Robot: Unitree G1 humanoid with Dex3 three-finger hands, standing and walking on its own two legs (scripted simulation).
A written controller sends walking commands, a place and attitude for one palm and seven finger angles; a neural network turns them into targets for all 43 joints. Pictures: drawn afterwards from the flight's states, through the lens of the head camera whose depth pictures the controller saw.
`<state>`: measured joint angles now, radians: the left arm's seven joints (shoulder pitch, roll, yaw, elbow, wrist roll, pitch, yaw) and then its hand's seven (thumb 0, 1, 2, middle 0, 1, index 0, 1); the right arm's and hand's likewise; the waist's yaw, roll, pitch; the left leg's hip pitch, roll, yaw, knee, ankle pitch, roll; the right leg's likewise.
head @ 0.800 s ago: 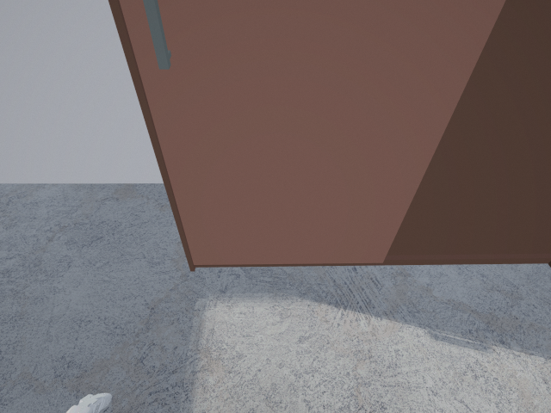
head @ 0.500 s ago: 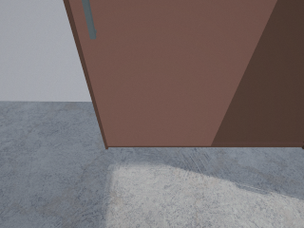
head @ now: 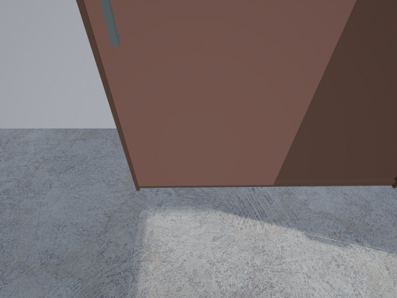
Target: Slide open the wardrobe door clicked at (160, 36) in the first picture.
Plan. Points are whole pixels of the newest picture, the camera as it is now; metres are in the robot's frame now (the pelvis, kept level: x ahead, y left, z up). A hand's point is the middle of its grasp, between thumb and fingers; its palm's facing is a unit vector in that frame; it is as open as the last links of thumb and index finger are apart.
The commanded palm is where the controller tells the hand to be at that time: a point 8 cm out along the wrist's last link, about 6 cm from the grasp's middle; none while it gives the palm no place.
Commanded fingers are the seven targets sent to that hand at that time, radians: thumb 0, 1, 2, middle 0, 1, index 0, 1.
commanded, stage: stand and wait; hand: left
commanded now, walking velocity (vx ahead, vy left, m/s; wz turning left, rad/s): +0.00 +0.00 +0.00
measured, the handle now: (108, 4) +0.79 +0.30 +0.24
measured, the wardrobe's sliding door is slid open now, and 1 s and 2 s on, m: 0.00 0.00 0.00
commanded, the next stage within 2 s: look at it before walking up in 0.02 s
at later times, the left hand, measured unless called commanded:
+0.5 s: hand out of the picture +0.09 +0.24 -0.15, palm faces -0.04 -0.94 -0.33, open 7.4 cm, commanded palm none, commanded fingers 0.00 0.90 0.90 -0.20 -0.30 -0.20 -0.30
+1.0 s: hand out of the picture +0.06 +0.23 -0.17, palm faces +0.06 -0.97 -0.24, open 7.4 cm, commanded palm none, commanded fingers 0.00 0.90 0.90 -0.20 -0.30 -0.20 -0.30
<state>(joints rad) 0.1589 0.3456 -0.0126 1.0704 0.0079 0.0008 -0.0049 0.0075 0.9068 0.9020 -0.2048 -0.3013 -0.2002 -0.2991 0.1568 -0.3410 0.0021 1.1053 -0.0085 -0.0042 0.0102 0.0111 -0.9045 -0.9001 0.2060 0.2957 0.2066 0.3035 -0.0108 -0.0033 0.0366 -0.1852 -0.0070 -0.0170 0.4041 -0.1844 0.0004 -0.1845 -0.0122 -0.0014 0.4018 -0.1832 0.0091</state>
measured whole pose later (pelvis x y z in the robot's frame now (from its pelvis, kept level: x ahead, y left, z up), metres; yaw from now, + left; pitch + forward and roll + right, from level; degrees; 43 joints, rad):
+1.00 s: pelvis +0.04 +0.01 +0.00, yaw +3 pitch -1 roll -1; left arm 0.26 0.26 0.01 1.05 0.02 0.00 0.00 0.00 0.91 0.90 -0.20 -0.30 -0.20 -0.30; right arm 0.25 -0.28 0.00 1.09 -0.02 0.03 0.02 0.01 -0.91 -0.90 0.20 0.30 0.20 0.30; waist 0.01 -0.01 -0.02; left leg -0.29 0.01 0.02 0.70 -0.41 0.00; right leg -0.12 -0.03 -0.04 0.38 -0.24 0.01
